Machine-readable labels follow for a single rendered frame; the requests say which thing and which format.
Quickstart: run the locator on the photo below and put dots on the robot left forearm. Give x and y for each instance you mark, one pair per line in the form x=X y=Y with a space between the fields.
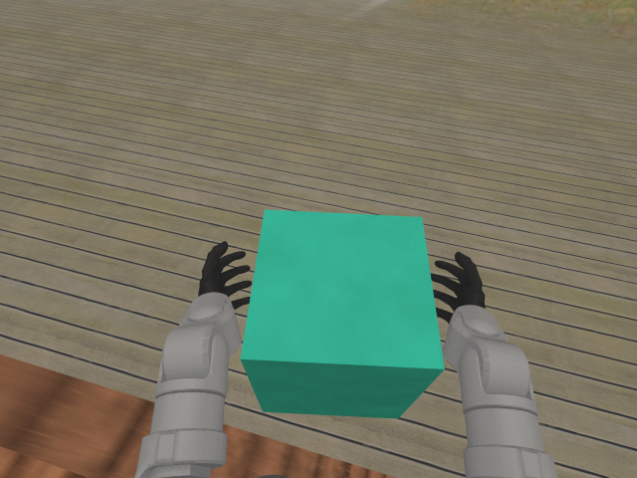
x=186 y=438

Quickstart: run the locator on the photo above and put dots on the robot left hand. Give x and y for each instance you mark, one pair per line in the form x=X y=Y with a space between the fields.
x=213 y=280

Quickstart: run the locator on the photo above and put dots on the robot right forearm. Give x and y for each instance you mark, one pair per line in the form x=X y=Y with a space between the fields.
x=503 y=434

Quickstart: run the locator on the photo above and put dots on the carton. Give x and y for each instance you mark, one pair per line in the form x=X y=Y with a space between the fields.
x=342 y=318

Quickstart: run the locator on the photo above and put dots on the robot right hand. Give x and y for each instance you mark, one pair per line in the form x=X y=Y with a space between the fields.
x=468 y=292

